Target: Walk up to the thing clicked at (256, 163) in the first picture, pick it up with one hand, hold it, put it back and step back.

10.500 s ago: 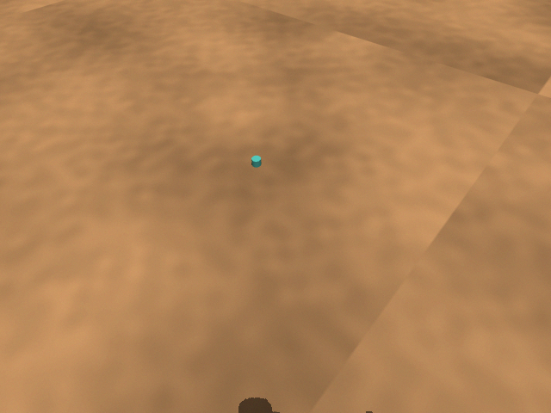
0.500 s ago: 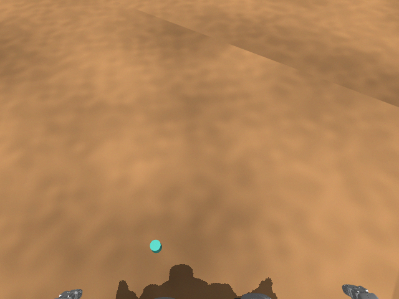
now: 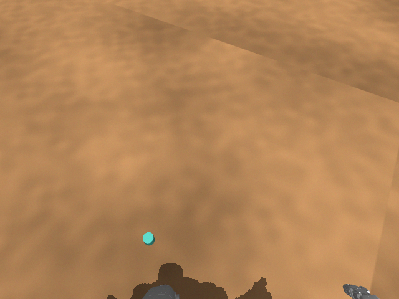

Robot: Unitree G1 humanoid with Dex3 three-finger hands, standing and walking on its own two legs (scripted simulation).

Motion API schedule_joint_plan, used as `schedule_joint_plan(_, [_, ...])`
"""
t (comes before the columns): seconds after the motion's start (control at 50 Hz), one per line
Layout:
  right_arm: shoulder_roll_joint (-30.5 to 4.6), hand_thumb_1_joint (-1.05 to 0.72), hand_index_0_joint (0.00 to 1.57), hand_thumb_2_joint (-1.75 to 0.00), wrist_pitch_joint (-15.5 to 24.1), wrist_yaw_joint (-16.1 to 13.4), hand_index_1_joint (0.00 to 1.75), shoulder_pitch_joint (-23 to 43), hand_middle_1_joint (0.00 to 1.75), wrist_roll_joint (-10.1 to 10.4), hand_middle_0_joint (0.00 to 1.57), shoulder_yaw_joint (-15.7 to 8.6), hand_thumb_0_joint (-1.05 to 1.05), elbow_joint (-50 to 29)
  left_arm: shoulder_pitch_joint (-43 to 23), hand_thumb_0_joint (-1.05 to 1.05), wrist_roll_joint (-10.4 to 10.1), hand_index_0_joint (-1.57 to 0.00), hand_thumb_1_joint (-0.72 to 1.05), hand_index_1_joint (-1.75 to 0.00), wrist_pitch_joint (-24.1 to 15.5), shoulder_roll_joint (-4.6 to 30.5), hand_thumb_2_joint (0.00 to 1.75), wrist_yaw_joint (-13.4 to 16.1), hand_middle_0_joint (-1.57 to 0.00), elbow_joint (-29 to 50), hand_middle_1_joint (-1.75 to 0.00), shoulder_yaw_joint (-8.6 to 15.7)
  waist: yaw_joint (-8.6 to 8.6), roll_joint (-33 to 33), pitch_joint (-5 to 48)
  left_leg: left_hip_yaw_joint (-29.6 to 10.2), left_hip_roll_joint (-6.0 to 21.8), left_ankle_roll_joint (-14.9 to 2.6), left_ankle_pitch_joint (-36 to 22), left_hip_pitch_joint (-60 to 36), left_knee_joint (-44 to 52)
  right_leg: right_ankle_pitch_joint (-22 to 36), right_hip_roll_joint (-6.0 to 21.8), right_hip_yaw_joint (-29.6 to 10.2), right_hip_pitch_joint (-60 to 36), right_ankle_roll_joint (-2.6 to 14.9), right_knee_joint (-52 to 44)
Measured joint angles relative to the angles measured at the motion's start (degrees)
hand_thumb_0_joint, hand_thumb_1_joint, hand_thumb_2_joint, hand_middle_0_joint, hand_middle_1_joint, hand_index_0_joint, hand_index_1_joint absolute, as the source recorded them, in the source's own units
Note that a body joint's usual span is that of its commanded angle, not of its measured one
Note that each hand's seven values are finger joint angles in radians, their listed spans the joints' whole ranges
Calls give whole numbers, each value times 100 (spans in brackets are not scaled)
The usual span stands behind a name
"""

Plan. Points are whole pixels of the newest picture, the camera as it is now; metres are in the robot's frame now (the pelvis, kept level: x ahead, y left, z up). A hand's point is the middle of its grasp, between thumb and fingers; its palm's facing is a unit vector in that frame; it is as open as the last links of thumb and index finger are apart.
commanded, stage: walk up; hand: left
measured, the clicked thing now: (148, 238) +0.42 +0.25 -0.74
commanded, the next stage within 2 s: stand in 1.78 s
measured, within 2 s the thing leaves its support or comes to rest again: neither
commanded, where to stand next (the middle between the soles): +0.05 -0.02 m, yaw +3 degrees
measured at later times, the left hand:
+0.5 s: hand out of the picture +0.09 +0.28 -0.15, palm faces +0.00 -0.94 -0.34, open 7.4 cm
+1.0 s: hand (103, 272) +0.18 +0.23 -0.13, palm faces +0.02 -0.94 -0.34, open 7.4 cm
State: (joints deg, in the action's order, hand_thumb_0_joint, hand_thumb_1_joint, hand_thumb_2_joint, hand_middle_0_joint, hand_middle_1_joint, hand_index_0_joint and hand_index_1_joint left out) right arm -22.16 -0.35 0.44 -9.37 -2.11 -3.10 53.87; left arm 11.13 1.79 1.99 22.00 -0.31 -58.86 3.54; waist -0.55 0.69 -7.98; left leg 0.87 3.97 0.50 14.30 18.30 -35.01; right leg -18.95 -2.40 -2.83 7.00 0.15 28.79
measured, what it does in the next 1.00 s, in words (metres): steps on the spot: left foot, then right foot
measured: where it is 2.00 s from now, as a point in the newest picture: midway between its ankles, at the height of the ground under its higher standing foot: outside the picture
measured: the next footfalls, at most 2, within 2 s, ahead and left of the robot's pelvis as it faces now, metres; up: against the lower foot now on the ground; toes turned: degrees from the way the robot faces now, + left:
left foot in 0.24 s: +0.10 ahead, +0.11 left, +0.00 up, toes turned +1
right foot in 0.62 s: +0.14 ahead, -0.15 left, +0.00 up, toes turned +1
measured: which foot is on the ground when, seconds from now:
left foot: down 0.00-0.00, up 0.02-0.22, down 0.24-1.00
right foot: down 0.00-0.28, up 0.30-0.60, down 0.62-1.00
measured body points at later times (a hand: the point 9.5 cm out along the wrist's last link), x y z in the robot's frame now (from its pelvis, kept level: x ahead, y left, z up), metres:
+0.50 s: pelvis +0.04 +0.01 +0.01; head +0.06 +0.03 +0.46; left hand +0.09 +0.33 -0.12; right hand +0.13 -0.30 -0.09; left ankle +0.07 +0.11 -0.73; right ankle +0.06 -0.14 -0.69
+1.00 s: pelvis +0.06 -0.02 +0.01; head +0.07 -0.02 +0.46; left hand +0.18 +0.28 -0.11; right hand +0.13 -0.32 -0.12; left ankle +0.06 +0.11 -0.73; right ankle +0.10 -0.15 -0.73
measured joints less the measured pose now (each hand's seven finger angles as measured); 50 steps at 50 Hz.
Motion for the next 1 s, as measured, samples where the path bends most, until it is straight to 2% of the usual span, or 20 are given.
schedule_joint_plan(0.02, [-33, -90, 20, -90, -30, -2, 30, -19, 30, 43, 21, 1, 1, 4, 38, 1, 26, -20, 91, -29, -50, -84, 90, -3, -20, -4, -30, -13, -12, 143, 20, -115, 31, -54, 29, -3, -75, 48, -63, 66, -105, 0, -108])
schedule_joint_plan(0.04, [-37, -90, 20, -90, -53, -2, 30, -65, 30, 65, 21, 10, 1, 7, 120, 1, 39, -20, 91, -29, -103, -135, 90, -24, -20, 31, -30, -33, 28, 188, 102, -187, -33, -96, 383, 16, -244, 25, -58, 65, -147, 12, -137])
schedule_joint_plan(0.08, [-14, -90, 20, -90, -57, 14, 30, -151, 30, 68, 20, 29, 1, 34, 295, 1, 50, -21, 91, -29, -167, -185, 90, -77, -20, 120, -30, -52, 162, 128, 272, -181, -250, -122, 1026, 34, -675, -46, 64, -37, -203, 48, -142])
schedule_joint_plan(0.12, [-30, -90, 20, -90, -17, 49, 30, -231, 30, 83, 20, 46, 1, 38, 416, 1, 30, -21, 91, -29, -201, -230, 90, -99, -20, 198, -30, -56, 190, 126, 394, -191, -372, -136, 1214, 48, -887, -46, 160, -23, -325, 44, -265])
schedule_joint_plan(0.22, [-32, -90, 20, -90, 80, 93, 30, -258, 30, 78, 20, 60, 1, -17, 518, 1, -7, -21, 90, -30, -287, -182, 90, -105, -20, 474, -31, -71, 251, 122, 386, -117, -379, -153, 840, -63, -347, -146, 220, 95, -461, -54, -273])
schedule_joint_plan(0.24, [-14, -90, 20, -90, 115, 94, 30, -246, 30, 78, 20, 53, 1, -40, 517, 1, -21, -21, 90, -30, -273, -145, 90, -109, -20, 523, -31, -73, 250, 92, 355, -75, -395, -165, 625, -159, -37, -229, 233, 118, -439, -77, -162])
schedule_joint_plan(0.26, [27, -90, 20, -90, 162, 85, 30, -227, 30, 79, 20, 41, 1, -56, 499, 1, -46, -21, 90, -30, -246, -91, 90, -107, -20, 556, -31, -74, 246, 6, 303, -36, -448, -195, 66, -258, 228, -354, 287, 124, -394, -104, 30])
schedule_joint_plan(0.28, [101, -90, 20, -90, 207, 69, 30, -186, 30, 71, 20, 27, 1, -64, 466, 1, -77, -21, 90, -30, -212, -27, 90, -92, -20, 564, -31, -66, 265, -160, 222, 50, -543, -225, -213, -345, 327, -479, 393, 65, -297, -77, 350])
schedule_joint_plan(0.3, [165, -90, 20, -90, 250, 53, 30, -163, 30, 47, 20, 23, 1, -96, 427, 1, -112, -21, 90, -30, -171, 3, 90, -66, -20, 557, -30, -58, 280, -276, 170, 121, -599, -248, -205, -395, 347, -586, 401, -58, -109, -21, 824])
schedule_joint_plan(0.36, [240, -90, 20, -90, 318, 56, 30, -224, 30, 57, 20, 47, 1, -194, 366, 1, -137, -21, 91, -29, -70, 15, 90, -12, -20, 540, -30, -96, 183, -290, 204, 73, -532, -296, -113, -481, 435, -1032, 110, -154, 522, 147, 2143])
schedule_joint_plan(0.42, [269, -90, 20, -90, 321, 32, 30, -304, 30, 66, 21, 78, 1, -238, 375, 1, -126, -21, 91, -29, -77, 80, 90, -48, -20, 579, -30, -94, 157, -362, 235, 96, -487, -275, -221, -692, 770, -819, 99, -213, 956, 203, 2535])
schedule_joint_plan(0.54, [158, -90, 20, -90, 278, 8, 30, -315, 30, 61, 21, 114, 1, -272, 285, 1, -119, -21, 91, -29, -118, 117, 90, -77, -20, 478, -30, -78, 102, -368, 143, 156, -421, -197, -162, -814, 799, -359, 436, -96, 1083, 24, 1256])
schedule_joint_plan(0.6, [92, -90, 20, -90, 149, 10, 30, -251, 30, 119, 21, 129, 1, -253, 224, 1, -120, -21, 91, -29, -143, 99, 90, -49, -20, 379, -30, -86, 69, -281, 128, 144, -359, -110, 101, -660, 363, 224, 461, 57, 827, 20, 533])
schedule_joint_plan(0.62, [75, -90, 20, -90, 96, 6, 30, -217, 30, 150, 21, 135, 1, -226, 194, 1, -110, -21, 91, -29, -155, 79, 90, -31, -20, 331, -30, -85, 76, -232, 128, 135, -324, -68, 208, -600, 185, 531, 430, 73, 751, -29, 380])
schedule_joint_plan(0.66, [39, -90, 20, -90, -9, -7, 30, -140, 30, 216, 20, 138, 1, -125, 103, 1, -78, -20, 91, -29, -166, -51, 90, -1, -20, 235, -30, -115, 35, 10, 118, -10, -200, -4, 327, -552, -1, 544, 314, 210, 678, -95, 367])
schedule_joint_plan(0.72, [41, -90, 20, -90, -79, 12, 30, -104, 30, 246, 20, 148, 1, -12, -20, 1, -65, -21, 91, -29, -169, -185, 90, -25, -20, 215, -30, -236, 63, 108, 228, -177, -353, -56, 867, -498, -90, 452, 364, 241, 761, -72, 411])
schedule_joint_plan(0.74, [36, -90, 20, -90, -73, 24, 30, -84, 30, 251, 20, 155, 1, 30, -78, 1, -69, -21, 91, -29, -168, -224, 90, -29, -20, 216, -30, -263, 62, 131, 237, -192, -381, -63, 778, -531, 12, 446, 382, 242, 785, -74, 414])
schedule_joint_plan(0.78, [32, -90, 20, -90, -38, 40, 30, -43, 30, 265, 20, 170, 1, 127, -233, 1, -91, -21, 91, -29, -181, -292, 90, -28, -20, 200, -30, -298, 29, 186, 205, -200, -375, -14, 111, -604, 302, 462, 403, 281, 771, -92, 375])
schedule_joint_plan(1.0, [202, -90, 20, -90, 32, 89, 30, 27, 30, 195, 20, 311, 1, 668, -886, 1, -173, -21, 90, -30, -228, -257, 90, -13, -20, -21, -30, -273, -25, -71, 345, -215, -382, 44, -115, -909, 946, 733, 423, 312, 487, -97, -211])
